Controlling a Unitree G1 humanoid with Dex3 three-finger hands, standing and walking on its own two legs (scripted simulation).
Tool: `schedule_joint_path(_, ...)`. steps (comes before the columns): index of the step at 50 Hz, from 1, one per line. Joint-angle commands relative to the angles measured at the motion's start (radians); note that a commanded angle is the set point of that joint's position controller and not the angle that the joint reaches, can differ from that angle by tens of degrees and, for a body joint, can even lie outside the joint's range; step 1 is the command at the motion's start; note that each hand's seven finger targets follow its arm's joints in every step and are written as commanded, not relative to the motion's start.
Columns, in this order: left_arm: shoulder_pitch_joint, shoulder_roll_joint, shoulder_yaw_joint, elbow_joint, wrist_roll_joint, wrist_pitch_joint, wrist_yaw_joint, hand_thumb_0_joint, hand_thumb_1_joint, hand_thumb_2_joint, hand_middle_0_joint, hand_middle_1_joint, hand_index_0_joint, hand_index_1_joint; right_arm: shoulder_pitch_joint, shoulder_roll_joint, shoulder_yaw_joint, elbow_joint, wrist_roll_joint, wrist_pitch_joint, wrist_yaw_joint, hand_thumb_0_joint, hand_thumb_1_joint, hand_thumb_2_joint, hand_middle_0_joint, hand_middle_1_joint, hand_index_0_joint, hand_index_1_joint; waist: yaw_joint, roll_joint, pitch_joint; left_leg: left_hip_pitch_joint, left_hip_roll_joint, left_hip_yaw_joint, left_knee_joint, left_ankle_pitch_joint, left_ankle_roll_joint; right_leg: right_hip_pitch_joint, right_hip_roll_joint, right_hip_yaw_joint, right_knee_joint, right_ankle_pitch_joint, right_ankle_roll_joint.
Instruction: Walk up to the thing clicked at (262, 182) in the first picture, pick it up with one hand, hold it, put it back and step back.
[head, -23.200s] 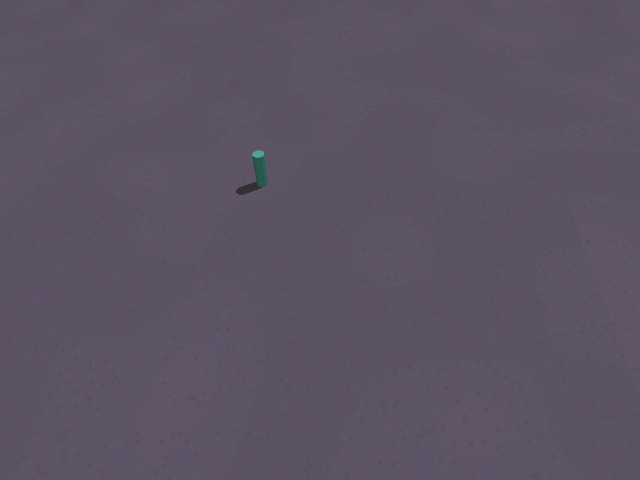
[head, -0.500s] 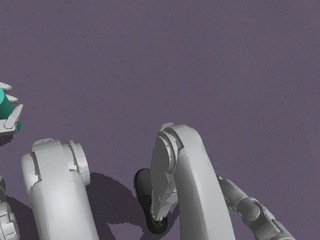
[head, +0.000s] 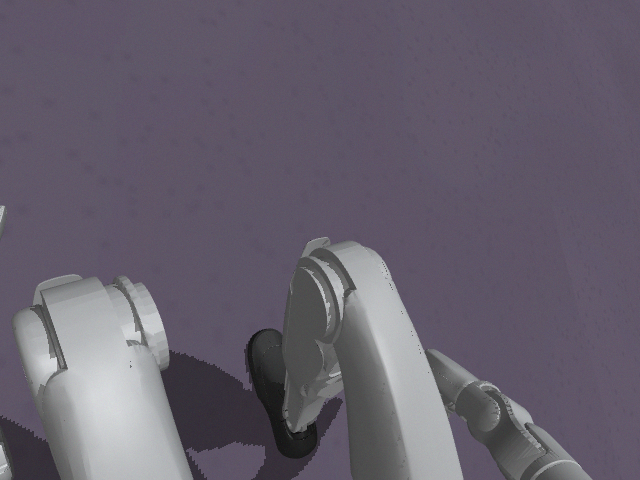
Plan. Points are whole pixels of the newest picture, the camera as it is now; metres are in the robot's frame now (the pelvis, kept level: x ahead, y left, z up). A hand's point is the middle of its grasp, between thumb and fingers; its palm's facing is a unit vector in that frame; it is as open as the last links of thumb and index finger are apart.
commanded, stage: lower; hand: left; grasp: from the side
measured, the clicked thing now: out of the picture +0.40 +0.29 -0.18
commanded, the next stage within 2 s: loosen in 0.32 s
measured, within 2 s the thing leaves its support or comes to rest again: rests again in 0.32 s
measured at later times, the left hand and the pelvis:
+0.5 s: hand out of the picture +0.40 +0.27 -0.17, palm faces +0.27 -0.96 +0.01, open 7.3 cm; pelvis +0.00 +0.01 +0.00, yaw -1 degrees
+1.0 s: hand out of the picture +0.40 +0.28 -0.17, palm faces +0.28 -0.96 +0.02, open 11.6 cm; pelvis -0.01 +0.01 +0.00, yaw -2 degrees
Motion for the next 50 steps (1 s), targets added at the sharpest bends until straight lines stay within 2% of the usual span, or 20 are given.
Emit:
schedule_joint_path(1,-0.219,0.177,0.003,-0.139,-0.005,-0.09,0.007,0.0,0.454,1.278,-1.287,-1.381,-1.304,-1.372,0.018,-0.347,-0.111,-0.026,0.001,-0.002,-0.023,0.0,-0.89,-0.9,0.2,0.3,0.2,0.3,-0.086,0.5,-0.552,0.365,0.048,0.122,-0.311,0.047,0.013,0.249,0.029,-0.111,-0.195,0.145,-0.077)
schedule_joint_path(5,-0.187,0.172,0.007,-0.125,-0.006,-0.096,0.01,0.0,0.475,1.278,-1.28,-1.372,-1.296,-1.363,0.019,-0.349,-0.106,-0.028,-0.004,-0.005,-0.025,0.0,-0.886,-0.899,0.2,0.3,0.2,0.3,-0.083,0.491,-0.571,0.377,0.047,0.12,-0.303,0.066,0.014,0.273,0.034,-0.115,-0.193,0.166,-0.074)
schedule_joint_path(6,-0.186,0.19,0.015,-0.124,-0.006,-0.097,0.013,0.0,0.469,1.268,-1.274,-1.361,-1.289,-1.353,0.021,-0.35,-0.104,-0.027,-0.005,-0.006,-0.024,0.0,-0.887,-0.899,0.2,0.3,0.2,0.3,-0.078,0.501,-0.572,0.379,0.048,0.12,-0.305,0.073,0.012,0.274,0.034,-0.115,-0.192,0.168,-0.077)
schedule_joint_path(7,-0.192,0.169,-0.004,-0.129,-0.007,-0.1,0.012,0.0,0.484,1.28,-1.28,-1.374,-1.295,-1.366,0.017,-0.351,-0.103,-0.029,-0.005,-0.006,-0.024,0.0,-0.887,-0.899,0.2,0.3,0.2,0.3,-0.088,0.502,-0.56,0.38,0.048,0.115,-0.307,0.074,0.011,0.269,0.034,-0.118,-0.191,0.172,-0.076)
schedule_joint_path(9,-0.179,0.168,-0.001,-0.125,-0.006,-0.098,0.016,0.0,0.49,1.291,-1.288,-1.38,-1.3,-1.374,0.01,-0.349,-0.102,-0.03,-0.006,-0.006,-0.025,0.0,-0.887,-0.9,0.2,0.3,0.2,0.3,-0.082,0.488,-0.553,0.381,0.051,0.114,-0.306,0.08,0.012,0.265,0.037,-0.118,-0.192,0.176,-0.076)
schedule_joint_path(10,-0.191,0.171,-0.005,-0.124,-0.007,-0.1,0.015,0.0,0.463,1.287,-1.288,-1.379,-1.302,-1.374,0.015,-0.35,-0.099,-0.029,-0.007,-0.005,-0.024,0.0,-0.888,-0.9,0.2,0.3,0.2,0.3,-0.094,0.495,-0.559,0.383,0.05,0.112,-0.302,0.08,0.012,0.273,0.038,-0.121,-0.192,0.179,-0.075)
schedule_joint_path(11,-0.178,0.177,0.003,-0.123,-0.01,-0.103,0.018,0.0,0.493,1.279,-1.269,-1.357,-1.28,-1.352,0.018,-0.35,-0.096,-0.03,-0.008,-0.004,-0.023,0.0,-0.883,-0.899,0.2,0.3,0.2,0.3,-0.087,0.493,-0.567,0.38,0.049,0.115,-0.297,0.089,0.014,0.288,0.039,-0.119,-0.196,0.188,-0.074)
schedule_joint_path(13,-0.179,0.187,0.003,-0.117,0.001,-0.104,0.024,0.0,0.504,1.283,-1.274,-1.365,-1.288,-1.358,0.007,-0.354,-0.099,-0.032,-0.006,-0.005,-0.025,0.0,-0.888,-0.9,0.2,0.3,0.2,0.3,-0.084,0.501,-0.53,0.373,0.052,0.109,-0.31,0.068,0.011,0.256,0.037,-0.126,-0.19,0.166,-0.077)
schedule_joint_path(17,-0.188,0.165,-0.014,-0.123,0.004,-0.112,0.035,0.0,0.53,1.305,-1.294,-1.383,-1.307,-1.377,0.004,-0.361,-0.098,-0.033,-0.013,-0.005,-0.021,0.0,-0.882,-0.898,0.2,0.3,0.2,0.3,-0.102,0.514,-0.516,0.39,0.055,0.095,-0.32,0.054,0.007,0.244,0.038,-0.136,-0.184,0.158,-0.075)
schedule_joint_path(21,-0.168,0.193,-0.006,-0.123,0.009,-0.123,0.044,0.0,0.531,1.283,-1.309,-1.368,-1.319,-1.363,-0.003,-0.36,-0.09,-0.037,-0.014,-0.004,-0.017,0.0,-0.888,-0.899,0.2,0.3,0.2,0.3,-0.09,0.509,-0.517,0.388,0.058,0.089,-0.319,0.057,0.007,0.251,0.039,-0.139,-0.18,0.162,-0.076)
schedule_joint_path(22,-0.163,0.178,-0.014,-0.126,0.009,-0.126,0.044,0.0,0.468,1.203,-1.336,-1.317,-1.346,-1.311,0.001,-0.361,-0.093,-0.035,-0.016,-0.005,-0.017,0.0,-0.896,-0.897,0.2,0.3,0.2,0.3,-0.093,0.521,-0.527,0.404,0.056,0.091,-0.317,0.07,0.005,0.259,0.04,-0.137,-0.18,0.173,-0.076)
schedule_joint_path(25,-0.192,0.175,-0.01,-0.15,-0.011,-0.131,0.047,0.0,0.3,0.963,-1.167,-1.099,-1.187,-1.078,0.0,-0.362,-0.091,-0.034,-0.015,-0.01,-0.017,0.0,-0.902,-0.892,0.201,0.3,0.2,0.3,-0.098,0.51,-0.53,0.396,0.055,0.094,-0.308,0.066,0.01,0.26,0.044,-0.135,-0.189,0.175,-0.075)
schedule_joint_path(27,-0.169,0.166,-0.013,-0.13,-0.007,-0.13,0.045,0.0,0.244,0.813,-1.093,-1.01,-1.111,-0.989,-0.002,-0.363,-0.092,-0.031,-0.016,-0.011,-0.017,0.0,-0.903,-0.892,0.201,0.3,0.2,0.3,-0.101,0.509,-0.515,0.401,0.059,0.086,-0.314,0.071,0.007,0.256,0.042,-0.141,-0.183,0.179,-0.073)
schedule_joint_path(31,-0.17,0.175,-0.014,-0.131,-0.002,-0.127,0.046,0.0,0.063,0.652,-1.0,-0.873,-1.015,-0.854,-0.006,-0.36,-0.09,-0.032,-0.015,-0.009,-0.019,0.0,-0.909,-0.893,0.201,0.3,0.2,0.3,-0.096,0.509,-0.502,0.386,0.059,0.089,-0.315,0.055,0.009,0.249,0.044,-0.139,-0.188,0.166,-0.075)
schedule_joint_path(32,-0.16,0.18,-0.014,-0.137,-0.002,-0.126,0.046,0.0,-0.017,0.662,-0.92,-0.801,-0.935,-0.795,-0.004,-0.36,-0.091,-0.034,-0.016,-0.009,-0.018,0.0,-0.904,-0.897,0.201,0.3,0.2,0.3,-0.091,0.516,-0.516,0.4,0.06,0.093,-0.317,0.065,0.008,0.26,0.046,-0.138,-0.19,0.171,-0.075)
schedule_joint_path(34,-0.161,0.182,-0.008,-0.129,-0.002,-0.125,0.049,0.0,-0.079,0.551,-0.776,-0.682,-0.78,-0.675,-0.008,-0.362,-0.091,-0.035,-0.014,-0.008,-0.018,0.0,-0.904,-0.896,0.201,0.3,0.2,0.3,-0.091,0.514,-0.498,0.388,0.06,0.086,-0.324,0.055,0.007,0.246,0.043,-0.142,-0.184,0.162,-0.076)
schedule_joint_path(38,-0.157,0.178,-0.011,-0.12,-0.006,-0.123,0.05,0.0,-0.172,0.479,-0.697,-0.588,-0.697,-0.586,-0.004,-0.361,-0.089,-0.042,-0.014,-0.009,-0.014,0.0,-0.905,-0.898,0.201,0.3,0.2,0.3,-0.096,0.498,-0.512,0.379,0.057,0.089,-0.315,0.053,0.011,0.261,0.048,-0.141,-0.192,0.163,-0.075)
schedule_joint_path(43,-0.164,0.164,-0.031,-0.133,-0.009,-0.122,0.046,0.0,-0.193,0.436,-0.59,-0.5,-0.588,-0.5,-0.003,-0.356,-0.087,-0.043,-0.013,-0.01,-0.015,0.0,-0.899,-0.898,0.201,0.3,0.201,0.3,-0.098,0.489,-0.512,0.379,0.056,0.092,-0.312,0.068,0.013,0.267,0.051,-0.141,-0.196,0.174,-0.075)
schedule_joint_path(49,-0.162,0.173,-0.02,-0.136,-0.001,-0.125,0.052,0.0,-0.259,0.339,-0.476,-0.374,-0.471,-0.376,-0.006,-0.362,-0.091,-0.041,-0.013,-0.01,-0.015,0.0,-0.904,-0.899,0.201,0.3,0.201,0.3,-0.091,0.505,-0.5,0.39,0.063,0.077,-0.323,0.046,0.008,0.239,0.048,-0.143,-0.183,0.159,-0.077)
schedule_joint_path(50,-0.179,0.173,-0.027,-0.135,0.001,-0.128,0.052,0.0,-0.263,0.335,-0.469,-0.371,-0.467,-0.371,-0.008,-0.361,-0.09,-0.04,-0.014,-0.009,-0.014,0.0,-0.904,-0.899,0.201,0.3,0.201,0.3,-0.099,0.512,-0.497,0.391,0.061,0.076,-0.324,0.048,0.007,0.239,0.047,-0.145,-0.183,0.159,-0.076)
